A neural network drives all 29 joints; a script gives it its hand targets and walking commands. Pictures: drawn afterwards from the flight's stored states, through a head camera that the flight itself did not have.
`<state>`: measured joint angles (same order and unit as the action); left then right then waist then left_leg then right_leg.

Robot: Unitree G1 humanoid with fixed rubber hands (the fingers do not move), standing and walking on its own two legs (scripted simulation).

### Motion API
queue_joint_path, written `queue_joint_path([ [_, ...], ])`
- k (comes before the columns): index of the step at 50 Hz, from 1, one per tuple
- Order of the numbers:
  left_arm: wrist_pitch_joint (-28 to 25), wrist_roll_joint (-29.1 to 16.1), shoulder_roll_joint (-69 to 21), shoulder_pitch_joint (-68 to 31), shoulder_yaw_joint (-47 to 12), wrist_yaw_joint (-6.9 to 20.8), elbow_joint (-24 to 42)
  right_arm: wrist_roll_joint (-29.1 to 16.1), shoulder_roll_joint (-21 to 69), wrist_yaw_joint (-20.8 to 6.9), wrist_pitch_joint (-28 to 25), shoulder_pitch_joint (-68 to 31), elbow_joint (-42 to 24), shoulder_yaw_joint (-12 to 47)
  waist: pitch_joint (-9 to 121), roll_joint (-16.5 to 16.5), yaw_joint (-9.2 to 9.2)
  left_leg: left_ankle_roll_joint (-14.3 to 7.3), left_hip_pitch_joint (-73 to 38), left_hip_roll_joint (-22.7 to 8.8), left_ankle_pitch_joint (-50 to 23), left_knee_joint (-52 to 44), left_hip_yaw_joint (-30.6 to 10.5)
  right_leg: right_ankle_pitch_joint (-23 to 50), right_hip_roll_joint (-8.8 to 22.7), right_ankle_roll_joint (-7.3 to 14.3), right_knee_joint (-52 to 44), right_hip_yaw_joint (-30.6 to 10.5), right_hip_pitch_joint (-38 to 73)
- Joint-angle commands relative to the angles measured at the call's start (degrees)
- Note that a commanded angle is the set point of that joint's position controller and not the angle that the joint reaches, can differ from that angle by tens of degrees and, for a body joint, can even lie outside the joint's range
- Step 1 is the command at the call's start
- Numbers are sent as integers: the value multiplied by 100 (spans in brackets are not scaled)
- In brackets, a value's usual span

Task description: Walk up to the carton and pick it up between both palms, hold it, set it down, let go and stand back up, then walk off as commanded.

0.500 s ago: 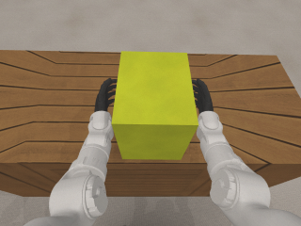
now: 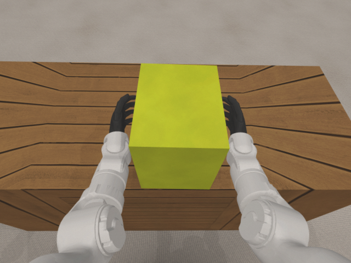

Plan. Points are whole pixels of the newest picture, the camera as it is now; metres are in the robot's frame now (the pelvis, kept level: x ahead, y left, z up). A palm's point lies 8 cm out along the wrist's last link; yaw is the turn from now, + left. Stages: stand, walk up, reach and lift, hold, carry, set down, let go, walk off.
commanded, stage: reach and lift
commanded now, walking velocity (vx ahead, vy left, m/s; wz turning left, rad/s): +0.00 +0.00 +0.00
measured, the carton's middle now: (177, 129) +0.43 +0.01 +0.00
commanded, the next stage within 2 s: none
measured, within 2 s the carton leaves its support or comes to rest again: leaves its support in 0.52 s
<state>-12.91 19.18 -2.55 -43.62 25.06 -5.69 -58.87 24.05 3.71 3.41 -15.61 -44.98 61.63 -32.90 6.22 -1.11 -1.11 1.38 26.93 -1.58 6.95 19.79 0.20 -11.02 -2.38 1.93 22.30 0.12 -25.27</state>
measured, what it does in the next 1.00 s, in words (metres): stands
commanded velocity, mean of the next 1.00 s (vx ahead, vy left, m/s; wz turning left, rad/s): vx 0.00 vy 0.00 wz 0.00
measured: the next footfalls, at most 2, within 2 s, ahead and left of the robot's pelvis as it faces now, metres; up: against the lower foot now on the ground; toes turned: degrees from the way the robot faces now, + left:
none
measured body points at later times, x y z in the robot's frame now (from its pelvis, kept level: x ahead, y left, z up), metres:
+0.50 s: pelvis +0.00 +0.00 +0.00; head +0.07 +0.00 +0.44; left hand +0.42 +0.15 +0.04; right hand +0.43 -0.13 +0.04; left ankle +0.01 +0.14 -0.74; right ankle -0.02 -0.09 -0.74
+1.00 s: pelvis +0.00 +0.00 +0.00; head +0.07 +0.01 +0.44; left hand +0.42 +0.15 +0.05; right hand +0.42 -0.13 +0.05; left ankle +0.01 +0.14 -0.74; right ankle -0.02 -0.09 -0.74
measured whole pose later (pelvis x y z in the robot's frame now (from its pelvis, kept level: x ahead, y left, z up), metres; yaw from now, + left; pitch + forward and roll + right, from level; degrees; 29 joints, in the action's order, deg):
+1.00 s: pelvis +0.00 +0.00 +0.00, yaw +0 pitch +14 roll +0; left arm -16.3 19.2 -2.9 -43.6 25.1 -6.3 -58.9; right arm 24.5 4.0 6.8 -24.6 -45.0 63.7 -33.1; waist 6.2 -1.1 -1.1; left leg 1.4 26.9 -1.6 6.7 19.8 0.4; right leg -10.8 -2.3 1.9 22.3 0.1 -25.2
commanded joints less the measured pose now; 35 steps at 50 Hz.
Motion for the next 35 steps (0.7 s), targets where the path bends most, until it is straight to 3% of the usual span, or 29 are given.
queue_joint_path([
  [1,-167,680,-2912,-2706,-555,463,406,726,2810,-794,-419,-2825,-404,1072,3235,0,-92,-19,-1308,64,-1183,-63,598,3074,240,-467,-42,350,2179],
  [2,-209,615,-2821,-2772,-629,468,473,662,2801,-802,-445,-2908,-474,1076,3309,-17,-117,-7,-1371,65,-1257,-4,637,2992,212,-460,-11,407,2145],
  [3,-229,537,-2901,-2874,-702,458,452,678,2786,-793,-476,-2907,-502,1035,3245,-35,59,-7,-1434,68,-1270,22,629,3109,184,-464,24,461,2101],
  [4,-219,563,-2940,-2790,-618,475,407,680,2785,-794,-472,-2927,-295,1016,3189,-65,56,3,-1411,76,-1324,4,630,3152,189,-448,-19,426,2139],
  [5,-221,566,-2818,-2825,-606,487,424,637,2811,-804,-487,-2962,-413,1175,3229,-93,-112,-48,-1219,69,-1218,-33,650,3294,232,-503,48,336,2315],
  [7,-290,492,-3004,-2802,-777,444,504,614,2948,-814,-542,-2970,-446,1239,3618,-27,-49,-16,-1268,63,-1399,26,648,3437,195,-471,82,407,2299],
  [8,-255,566,-2984,-2859,-700,455,387,685,2849,-802,-499,-2942,-256,1099,3328,-32,21,-24,-1327,41,-1198,-10,594,3133,198,-447,30,384,2175],
  [11,-243,597,-2869,-2821,-592,496,327,781,2875,-782,-446,-2796,-157,986,3097,-90,17,-33,-1243,60,-1124,-62,588,2962,260,-477,-35,373,2168],
  [12,-273,511,-2977,-2784,-681,496,379,684,2943,-797,-513,-2946,-435,1222,3407,-160,-109,-43,-1183,63,-1263,-5,654,3282,222,-496,61,391,2257],
  [13,-259,497,-2928,-2772,-676,500,251,765,2763,-795,-524,-2933,-318,1078,3251,-44,17,-22,-1239,38,-1196,-64,603,3151,218,-443,24,406,2202],
  [15,-288,552,-2946,-2751,-629,454,310,691,2851,-796,-566,-3041,-397,1099,3395,-30,-117,-29,-1282,50,-1269,25,650,3122,206,-424,16,381,2172],
  [16,-258,532,-2892,-2949,-657,451,232,720,2785,-786,-525,-3084,-193,952,3248,-40,-23,-29,-1275,55,-1225,7,639,3009,228,-446,3,393,2122],
  [17,-309,476,-3009,-2720,-743,459,332,662,2908,-804,-564,-2951,-326,1203,3359,-121,-67,-45,-1312,43,-1469,68,627,3441,221,-482,89,392,2202],
  [18,-256,537,-3013,-2889,-692,455,352,709,2825,-791,-556,-2974,-222,1076,3321,-80,-25,-21,-1325,22,-1263,-16,616,3023,239,-456,12,419,2072],
  [20,-346,486,-3045,-2891,-733,431,507,648,2903,-784,-653,-3027,-319,1266,3474,-68,-104,-34,-1326,35,-1400,24,658,3321,265,-445,68,341,2275],
  [21,-350,545,-2920,-2944,-613,487,315,728,2993,-738,-652,-3061,-321,1218,3390,-227,-110,-115,-1059,74,-1172,14,663,3440,308,-496,86,287,2475],
  [23,-520,470,-3099,-3219,-809,467,365,723,3105,-664,-900,-3408,-584,1324,3910,-156,-21,-82,-919,46,-1377,28,640,4062,354,-561,287,273,2627],
  [27,-721,470,-3164,-3307,-888,434,697,880,3131,-635,-1120,-3290,-272,1384,4078,-193,-54,-51,-1092,33,-1646,82,662,4066,268,-511,284,421,2613],
  [29,-771,610,-3081,-3240,-734,462,439,883,2982,-629,-1283,-3256,-170,1416,4004,-259,-83,-65,-881,53,-1654,7,723,4419,328,-571,317,372,2713],
  [30,-825,562,-3260,-3198,-888,478,518,841,2943,-603,-1375,-3136,125,1413,4000,-235,24,-30,-983,27,-1889,33,701,4606,300,-567,366,423,2700],
  [31,-852,650,-3230,-3126,-828,488,510,919,3051,-589,-1391,-2956,199,1529,3899,-301,-107,-44,-950,59,-1817,52,711,4692,308,-596,334,392,2815],
  [32,-815,727,-3249,-3136,-847,492,473,903,2980,-557,-1420,-2983,208,1463,3851,-202,-11,-50,-919,57,-1657,0,664,4523,336,-568,287,388,2749],
  [35,-811,621,-3257,-2992,-890,485,423,975,2870,-550,-1420,-2873,440,1458,3830,-320,-100,-49,-1035,56,-1641,6,686,4154,237,-530,220,469,2654],
])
